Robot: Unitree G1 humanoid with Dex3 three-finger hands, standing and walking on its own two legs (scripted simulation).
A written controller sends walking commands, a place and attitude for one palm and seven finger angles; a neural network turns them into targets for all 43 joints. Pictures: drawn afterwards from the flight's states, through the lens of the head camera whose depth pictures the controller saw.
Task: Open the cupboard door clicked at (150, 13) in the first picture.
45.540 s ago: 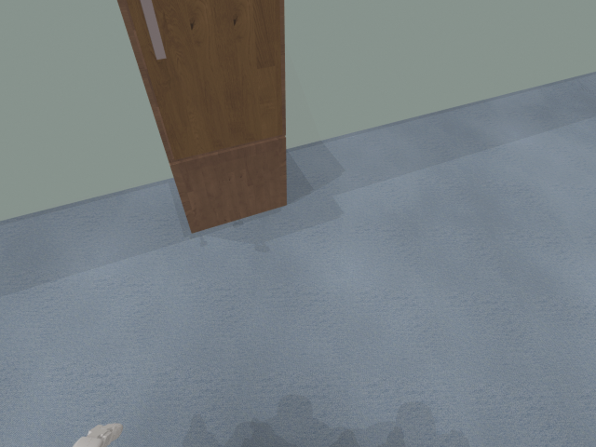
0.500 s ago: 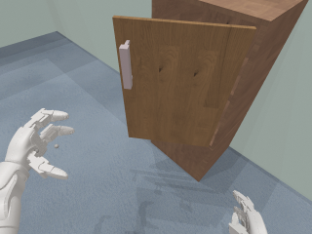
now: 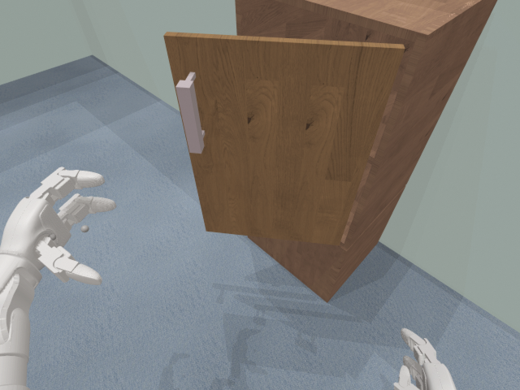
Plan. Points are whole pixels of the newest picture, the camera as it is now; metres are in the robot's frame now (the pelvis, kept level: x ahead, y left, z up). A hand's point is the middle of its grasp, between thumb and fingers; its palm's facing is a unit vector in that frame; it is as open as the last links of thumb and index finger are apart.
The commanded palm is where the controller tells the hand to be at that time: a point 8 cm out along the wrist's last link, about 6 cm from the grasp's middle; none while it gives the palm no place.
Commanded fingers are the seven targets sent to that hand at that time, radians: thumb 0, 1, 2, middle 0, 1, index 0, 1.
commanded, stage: raise the hand with hooked fingers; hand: left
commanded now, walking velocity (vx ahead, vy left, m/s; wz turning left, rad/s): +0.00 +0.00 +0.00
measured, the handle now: (194, 113) +0.59 +0.18 +0.12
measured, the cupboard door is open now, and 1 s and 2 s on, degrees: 37 37 36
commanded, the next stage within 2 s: move the hooked fingers beside the handle in 0.20 s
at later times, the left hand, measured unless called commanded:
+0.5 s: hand (100, 207) +0.32 +0.26 +0.13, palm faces +0.03 -1.00 +0.00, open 14.0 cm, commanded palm +0.30 +0.30 +0.14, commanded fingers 0.00 -0.50 0.30 -0.30 -1.20 -0.30 -1.20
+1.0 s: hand (129, 169) +0.41 +0.25 +0.13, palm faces -0.04 -1.00 +0.01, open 14.0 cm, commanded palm +0.39 +0.30 +0.13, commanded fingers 0.00 -0.50 0.30 -0.30 -1.20 -0.30 -1.20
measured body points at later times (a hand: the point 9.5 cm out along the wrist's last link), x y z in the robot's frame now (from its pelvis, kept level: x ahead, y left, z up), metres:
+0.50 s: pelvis +0.01 -0.02 +0.00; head +0.02 -0.03 +0.45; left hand +0.32 +0.31 +0.13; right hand +0.18 -0.27 -0.08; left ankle +0.04 +0.09 -0.73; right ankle -0.02 -0.09 -0.73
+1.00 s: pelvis +0.01 +0.01 -0.01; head +0.04 +0.01 +0.44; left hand +0.40 +0.30 +0.13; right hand +0.11 -0.26 -0.10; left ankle +0.04 +0.09 -0.73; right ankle -0.02 -0.09 -0.73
